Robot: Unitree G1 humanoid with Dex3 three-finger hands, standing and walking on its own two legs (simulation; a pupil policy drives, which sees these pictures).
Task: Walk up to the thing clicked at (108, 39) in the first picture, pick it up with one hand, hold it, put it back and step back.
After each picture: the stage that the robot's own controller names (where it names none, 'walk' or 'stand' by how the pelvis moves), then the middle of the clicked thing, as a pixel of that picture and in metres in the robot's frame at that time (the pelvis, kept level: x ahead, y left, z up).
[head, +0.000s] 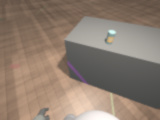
stand; (110, 37) +0.76 -0.14 +0.07
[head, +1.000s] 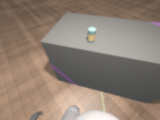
rise first; (91, 35) +0.68 +0.07 +0.10
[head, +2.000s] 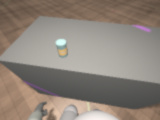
rise first; (62, 48) +0.46 +0.23 +0.10
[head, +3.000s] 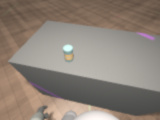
stand; (68, 53) +0.46 +0.19 +0.07
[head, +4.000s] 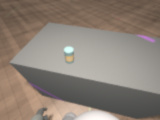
stand; (69, 55) +0.46 +0.18 +0.07
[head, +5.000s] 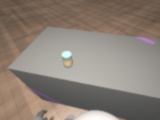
stand; (67, 59) +0.42 +0.19 +0.06
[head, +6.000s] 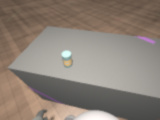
stand; (67, 59) +0.43 +0.19 +0.06
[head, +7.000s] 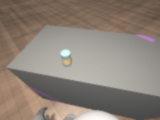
rise first; (66, 58) +0.43 +0.20 +0.06
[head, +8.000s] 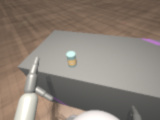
rise first; (71, 59) +0.44 +0.19 +0.07
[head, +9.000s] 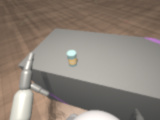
go down; (72, 58) +0.44 +0.19 +0.07
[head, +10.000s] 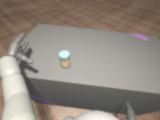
go down; (65, 60) +0.41 +0.17 +0.08
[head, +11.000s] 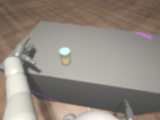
close in; (65, 57) +0.43 +0.18 +0.08
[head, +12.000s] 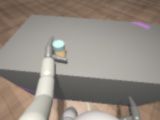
close; (60, 50) +0.44 +0.19 +0.12
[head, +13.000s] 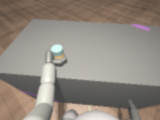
lift; (58, 54) +0.42 +0.20 +0.11
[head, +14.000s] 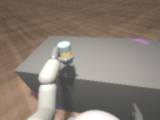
lift; (65, 53) +0.34 +0.16 +0.24
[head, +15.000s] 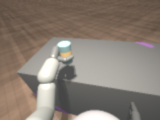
hold; (65, 53) +0.34 +0.17 +0.25
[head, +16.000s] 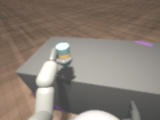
hold; (64, 55) +0.33 +0.17 +0.24
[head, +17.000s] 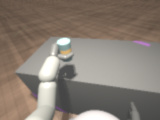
crouch; (65, 50) +0.35 +0.16 +0.26
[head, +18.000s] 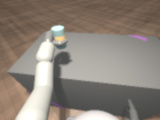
crouch; (59, 37) +0.44 +0.20 +0.26
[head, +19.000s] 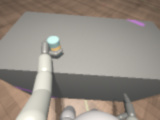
lower; (55, 46) +0.47 +0.21 +0.12
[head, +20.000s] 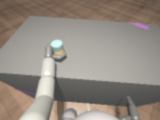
lower; (58, 50) +0.45 +0.20 +0.11
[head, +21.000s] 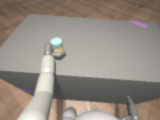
lower; (57, 48) +0.46 +0.20 +0.11
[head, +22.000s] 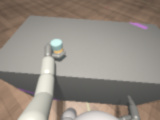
lower; (57, 49) +0.46 +0.20 +0.11
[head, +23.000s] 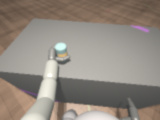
open; (62, 53) +0.44 +0.19 +0.11
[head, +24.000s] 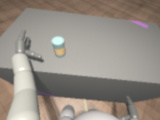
sink last; (59, 47) +0.45 +0.19 +0.12
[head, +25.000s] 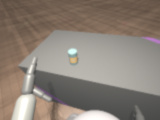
sink last; (73, 57) +0.46 +0.19 +0.08
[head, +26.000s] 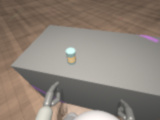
stand; (71, 56) +0.44 +0.18 +0.07
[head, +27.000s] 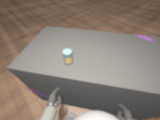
stand; (68, 57) +0.44 +0.19 +0.07
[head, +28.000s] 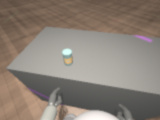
stand; (67, 57) +0.44 +0.19 +0.07
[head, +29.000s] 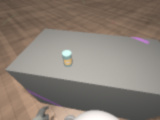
walk; (67, 58) +0.44 +0.19 +0.07
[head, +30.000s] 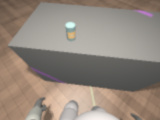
walk; (70, 32) +0.60 +0.18 +0.09
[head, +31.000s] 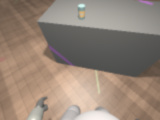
walk; (81, 12) +0.94 +0.16 +0.10
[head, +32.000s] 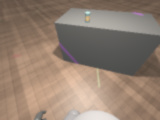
stand; (87, 17) +1.20 +0.16 +0.08
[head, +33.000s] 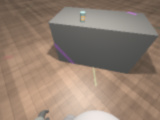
stand; (82, 17) +1.18 +0.17 +0.06
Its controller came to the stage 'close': yes
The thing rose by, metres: 0.21
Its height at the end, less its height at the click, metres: +0.00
